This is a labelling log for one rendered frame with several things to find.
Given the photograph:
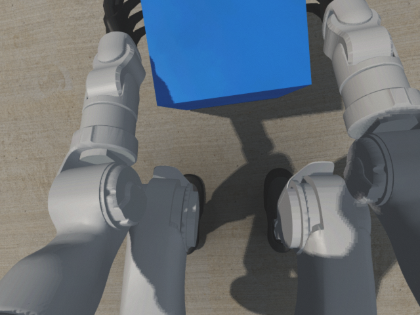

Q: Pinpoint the carton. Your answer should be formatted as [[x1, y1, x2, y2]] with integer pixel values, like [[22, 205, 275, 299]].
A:
[[140, 0, 312, 110]]

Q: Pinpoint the right robot forearm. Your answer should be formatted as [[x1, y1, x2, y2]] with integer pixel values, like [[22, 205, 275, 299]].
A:
[[322, 0, 420, 139]]

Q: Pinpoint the left robot forearm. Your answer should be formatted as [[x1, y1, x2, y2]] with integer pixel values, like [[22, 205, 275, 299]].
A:
[[48, 31, 146, 208]]

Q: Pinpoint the robot right thigh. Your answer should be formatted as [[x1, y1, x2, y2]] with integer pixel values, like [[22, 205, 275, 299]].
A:
[[280, 175, 377, 315]]

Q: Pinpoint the robot left foot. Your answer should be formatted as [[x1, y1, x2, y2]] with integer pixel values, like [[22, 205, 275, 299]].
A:
[[184, 174, 204, 255]]

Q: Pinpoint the right robot hand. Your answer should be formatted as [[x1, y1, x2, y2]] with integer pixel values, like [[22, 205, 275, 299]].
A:
[[306, 0, 333, 23]]

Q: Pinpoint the right robot upper arm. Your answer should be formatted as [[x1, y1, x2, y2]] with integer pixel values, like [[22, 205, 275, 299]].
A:
[[343, 129, 420, 306]]

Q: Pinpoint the left robot upper arm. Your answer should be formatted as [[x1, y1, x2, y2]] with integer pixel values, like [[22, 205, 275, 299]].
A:
[[0, 161, 147, 315]]

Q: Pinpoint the left robot hand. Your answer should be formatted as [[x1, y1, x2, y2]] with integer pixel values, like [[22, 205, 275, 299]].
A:
[[103, 0, 146, 46]]

